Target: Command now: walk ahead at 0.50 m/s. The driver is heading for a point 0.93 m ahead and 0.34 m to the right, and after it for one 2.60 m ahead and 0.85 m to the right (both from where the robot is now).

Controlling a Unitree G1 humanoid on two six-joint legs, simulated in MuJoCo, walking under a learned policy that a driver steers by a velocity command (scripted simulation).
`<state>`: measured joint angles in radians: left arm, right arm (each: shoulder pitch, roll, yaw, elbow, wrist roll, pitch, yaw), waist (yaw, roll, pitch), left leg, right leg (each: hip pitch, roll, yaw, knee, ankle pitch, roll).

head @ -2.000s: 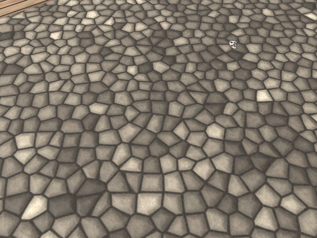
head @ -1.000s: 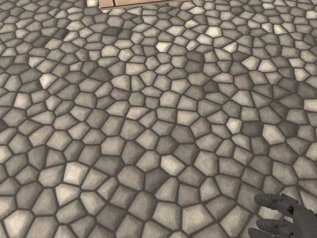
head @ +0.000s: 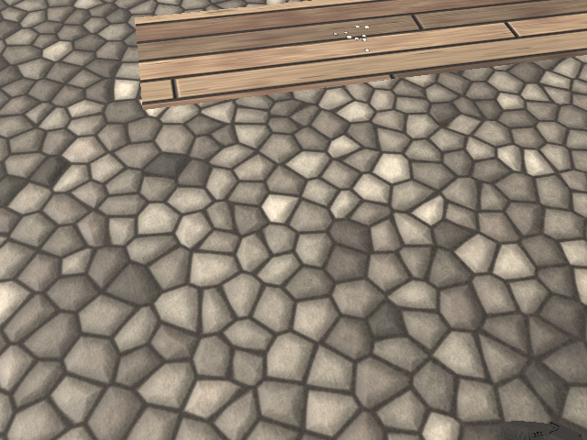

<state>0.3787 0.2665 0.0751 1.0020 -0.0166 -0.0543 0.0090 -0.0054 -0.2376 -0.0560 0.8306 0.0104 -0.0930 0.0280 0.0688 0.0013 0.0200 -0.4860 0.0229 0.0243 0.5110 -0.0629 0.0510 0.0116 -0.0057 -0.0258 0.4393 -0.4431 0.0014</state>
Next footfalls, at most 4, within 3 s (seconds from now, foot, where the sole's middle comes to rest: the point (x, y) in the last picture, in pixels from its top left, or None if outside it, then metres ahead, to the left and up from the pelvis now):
0.56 right None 0.46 -0.13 -0.76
1.02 left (327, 310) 0.78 -0.02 -0.76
1.50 right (460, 303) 0.83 -0.35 -0.76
1.98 left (374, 267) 0.93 -0.14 -0.76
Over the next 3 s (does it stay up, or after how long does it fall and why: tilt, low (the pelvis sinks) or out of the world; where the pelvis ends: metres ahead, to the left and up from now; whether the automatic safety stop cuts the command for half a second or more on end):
stays up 0.86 -0.19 0.02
